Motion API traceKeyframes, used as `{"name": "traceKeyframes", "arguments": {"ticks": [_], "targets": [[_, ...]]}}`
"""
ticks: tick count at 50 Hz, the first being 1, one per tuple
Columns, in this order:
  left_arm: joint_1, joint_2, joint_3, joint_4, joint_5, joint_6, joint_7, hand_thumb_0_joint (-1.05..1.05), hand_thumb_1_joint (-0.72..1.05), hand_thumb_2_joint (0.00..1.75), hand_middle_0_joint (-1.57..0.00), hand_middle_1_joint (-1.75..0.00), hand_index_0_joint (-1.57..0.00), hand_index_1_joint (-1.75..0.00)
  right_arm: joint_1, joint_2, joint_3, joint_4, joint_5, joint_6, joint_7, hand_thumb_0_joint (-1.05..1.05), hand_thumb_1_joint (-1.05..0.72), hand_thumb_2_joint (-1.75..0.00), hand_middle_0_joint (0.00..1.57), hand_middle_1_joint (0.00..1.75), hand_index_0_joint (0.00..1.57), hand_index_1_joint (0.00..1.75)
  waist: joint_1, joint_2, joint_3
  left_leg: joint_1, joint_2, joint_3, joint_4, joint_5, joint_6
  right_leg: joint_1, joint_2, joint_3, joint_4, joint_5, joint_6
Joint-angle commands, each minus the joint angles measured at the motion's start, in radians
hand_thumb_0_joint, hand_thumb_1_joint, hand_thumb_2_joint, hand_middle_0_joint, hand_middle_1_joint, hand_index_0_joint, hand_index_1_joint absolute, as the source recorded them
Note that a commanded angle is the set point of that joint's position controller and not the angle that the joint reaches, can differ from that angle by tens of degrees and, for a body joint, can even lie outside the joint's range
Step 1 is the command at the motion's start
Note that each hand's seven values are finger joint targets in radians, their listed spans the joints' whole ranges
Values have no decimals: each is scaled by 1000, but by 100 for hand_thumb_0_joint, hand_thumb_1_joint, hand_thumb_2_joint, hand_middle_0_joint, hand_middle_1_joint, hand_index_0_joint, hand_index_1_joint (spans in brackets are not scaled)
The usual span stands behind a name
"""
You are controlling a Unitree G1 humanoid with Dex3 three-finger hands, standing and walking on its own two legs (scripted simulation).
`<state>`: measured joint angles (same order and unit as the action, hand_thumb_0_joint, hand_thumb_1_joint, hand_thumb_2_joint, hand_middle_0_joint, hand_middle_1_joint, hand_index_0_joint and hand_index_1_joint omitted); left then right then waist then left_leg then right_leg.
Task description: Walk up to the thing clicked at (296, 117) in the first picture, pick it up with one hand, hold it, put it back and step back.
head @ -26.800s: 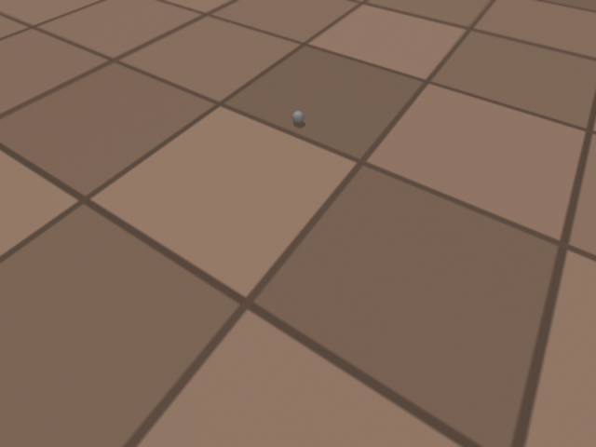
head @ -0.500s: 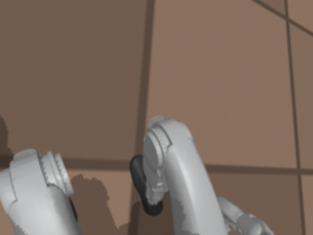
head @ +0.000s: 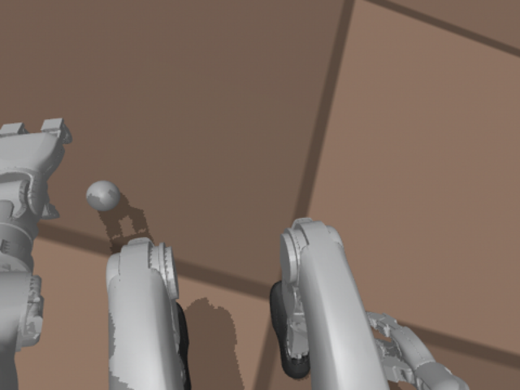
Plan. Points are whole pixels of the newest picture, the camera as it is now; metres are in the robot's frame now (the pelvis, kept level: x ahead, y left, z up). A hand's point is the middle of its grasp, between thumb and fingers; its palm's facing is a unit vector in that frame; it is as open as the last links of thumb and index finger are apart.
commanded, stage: withdraw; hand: left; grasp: from above
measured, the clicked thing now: (103, 195) +0.46 +0.27 -0.33
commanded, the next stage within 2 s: home in 0.34 s
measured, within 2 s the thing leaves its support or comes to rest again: neither
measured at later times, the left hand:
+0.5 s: hand (59, 179) +0.45 +0.30 -0.18, palm faces -0.36 -0.02 -0.93, open 13.9 cm
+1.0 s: hand (5, 249) +0.31 +0.26 +0.03, palm faces -0.30 -0.62 -0.73, open 7.8 cm
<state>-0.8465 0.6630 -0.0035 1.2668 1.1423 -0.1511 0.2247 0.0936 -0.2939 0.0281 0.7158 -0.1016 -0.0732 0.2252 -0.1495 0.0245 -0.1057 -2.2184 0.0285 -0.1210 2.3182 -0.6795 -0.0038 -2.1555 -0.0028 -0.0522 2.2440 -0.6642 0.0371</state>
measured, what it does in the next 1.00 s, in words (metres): rises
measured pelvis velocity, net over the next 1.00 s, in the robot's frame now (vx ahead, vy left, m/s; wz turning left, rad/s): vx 0.01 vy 0.00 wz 0.06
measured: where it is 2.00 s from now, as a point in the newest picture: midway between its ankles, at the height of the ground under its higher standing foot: (235, 358)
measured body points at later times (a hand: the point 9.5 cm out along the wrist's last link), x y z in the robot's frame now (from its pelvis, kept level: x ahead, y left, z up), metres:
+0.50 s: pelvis +0.00 +0.01 -0.03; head +0.22 +0.07 +0.35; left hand +0.47 +0.30 -0.13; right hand +0.03 -0.27 -0.13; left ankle +0.08 +0.13 -0.33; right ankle +0.10 -0.13 -0.32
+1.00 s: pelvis +0.01 +0.00 +0.14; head +0.16 +0.05 +0.56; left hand +0.32 +0.29 +0.07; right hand +0.22 -0.25 +0.04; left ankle +0.08 +0.13 -0.32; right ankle +0.10 -0.13 -0.32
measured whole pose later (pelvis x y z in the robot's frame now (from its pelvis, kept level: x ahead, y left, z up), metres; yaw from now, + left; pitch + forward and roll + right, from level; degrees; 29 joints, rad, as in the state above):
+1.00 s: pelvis +0.01 +0.00 +0.14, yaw +3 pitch +30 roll -5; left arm -0.20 0.43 0.00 0.47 0.57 0.07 0.06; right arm 0.08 -0.29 -0.04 0.61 0.01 -0.03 0.04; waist -0.04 0.02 -0.19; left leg -1.76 0.03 -0.08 1.88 -0.64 0.00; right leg -1.71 -0.02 -0.04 1.82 -0.64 0.03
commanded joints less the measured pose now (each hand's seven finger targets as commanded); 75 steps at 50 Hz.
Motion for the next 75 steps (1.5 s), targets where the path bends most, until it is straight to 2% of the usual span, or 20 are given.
{"name": "traceKeyframes", "arguments": {"ticks": [1,5,12,15,16,20,21,22,24,25,29,30,35,40,44,46,52,61,71,75], "targets": [[-290,276,60,-57,16,-66,19,0,-50,102,-9,-103,-8,-104,191,-213,-53,-24,4,14,-61,0,-90,-90,20,30,20,30,-49,51,-484,278,-43,90,-215,72,46,349,44,-35,-293,67,-70],[-344,267,42,24,62,-115,62,0,-51,102,-8,-103,-8,-104,191,-220,-30,-23,-11,15,-85,0,-90,-90,20,30,20,30,-83,94,-450,308,-37,81,-223,45,40,287,47,-55,-271,49,-74],[-447,376,105,78,141,-172,197,0,-51,101,-8,-103,-8,-103,204,-238,-6,-11,-52,9,-106,0,-90,-90,20,30,20,30,-82,241,-557,392,-35,67,-191,78,22,223,46,-83,-190,74,-79],[-440,424,166,41,167,-160,254,0,-52,101,-7,-102,-8,-102,221,-251,-18,5,-67,-3,-106,0,-90,-90,20,30,20,30,-62,332,-605,469,-38,67,-205,104,10,189,36,-110,-148,111,-80],[-427,417,161,15,171,-153,264,0,-53,101,-7,-102,-8,-102,217,-246,-26,1,-66,-3,-105,0,-90,-90,20,30,20,30,-51,382,-650,499,-34,69,-207,121,5,188,37,-107,-137,125,-84],[-383,368,158,-92,140,-93,285,0,-52,100,-7,-101,-8,-100,240,-245,-69,8,-58,-10,-95,0,-90,-90,20,30,20,30,-41,410,-756,555,-32,80,-222,152,6,197,31,-100,-147,167,-88],[-378,388,180,-137,123,-77,286,0,-53,100,-7,-101,-7,-100,249,-252,-83,9,-50,-9,-95,0,-90,-90,20,30,20,30,-27,416,-774,559,-33,82,-237,151,8,197,27,-101,-154,170,-86],[-328,358,171,-128,108,-55,276,0,-52,100,-7,-100,-8,-100,254,-250,-93,11,-43,-5,-92,0,-90,-90,20,30,20,30,-16,413,-781,576,-31,81,-253,167,6,203,23,-99,-158,183,-87],[-315,291,127,-152,87,-22,244,0,-36,92,-22,-84,-20,-84,269,-245,-109,19,-30,0,-90,0,-89,-89,20,30,20,30,-25,391,-793,603,-28,71,-275,168,6,204,24,-99,-176,192,-87],[-308,300,135,-156,76,-7,229,0,-28,93,-22,-76,-20,-76,284,-247,-113,22,-20,3,-89,0,-89,-89,20,30,20,30,-21,370,-786,596,-31,69,-280,173,11,222,23,-95,-188,198,-86],[-177,265,145,-264,-33,44,153,0,4,88,-21,-56,-19,-57,291,-229,-128,-11,16,13,-88,0,-89,-90,20,30,20,30,16,258,-803,594,-35,76,-334,176,30,364,25,-76,-286,202,-75],[-133,219,121,-297,-66,54,125,0,12,87,-21,-52,-19,-53,285,-218,-130,-20,29,17,-89,0,-89,-90,20,30,20,30,19,231,-797,587,-35,75,-355,161,33,388,28,-74,-308,188,-74],[113,124,103,-515,-260,101,-15,0,52,88,-20,-39,-20,-40,217,-181,-141,-92,79,33,-111,0,-90,-90,20,30,20,30,45,85,-719,570,-34,78,-444,136,46,541,32,-44,-441,178,-59],[261,43,81,-757,-426,132,-102,0,89,90,-20,-30,-20,-30,140,-155,-139,-140,103,36,-146,0,-90,-90,20,30,20,30,70,74,-633,666,-26,66,-563,110,40,609,24,-22,-541,154,-61],[375,-20,74,-900,-521,160,-123,0,90,90,-20,-30,-20,-30,99,-141,-129,-166,116,28,-172,0,-90,-90,20,30,20,30,79,92,-590,762,-19,58,-660,116,33,668,17,-13,-608,157,-64],[419,-17,99,-975,-561,178,-124,0,90,90,-20,-30,-20,-30,69,-140,-128,-189,123,19,-189,0,-90,-90,20,30,20,30,94,124,-593,847,-12,42,-730,72,26,689,17,-12,-645,121,-65],[597,-118,65,-1154,-720,255,-144,0,90,90,-20,-30,-20,-30,16,-131,-113,-228,136,-20,-236,0,-90,-90,20,30,20,30,85,144,-530,1013,-6,7,-888,45,14,775,10,-8,-754,109,-59],[890,-187,77,-1339,-976,380,-127,0,90,90,-20,-30,-20,-30,20,-77,-75,-298,145,-70,-298,0,-90,-90,20,30,20,30,71,68,-419,1181,-19,45,-1067,77,25,1067,15,21,-1029,113,-54],[1162,-292,98,-1470,-1142,507,-125,0,90,90,-20,-30,-20,-30,118,-38,-35,-321,138,-120,-380,0,-90,-90,20,30,20,30,85,65,-330,1463,-14,53,-1283,365,10,1373,22,7,-1246,356,-49],[1261,-328,99,-1537,-1187,551,-133,0,90,90,-20,-30,-20,-30,135,-29,-27,-346,134,-141,-406,0,-90,-90,20,30,20,30,95,54,-250,1530,-14,54,-1378,383,8,1458,27,-11,-1339,372,-45]]}}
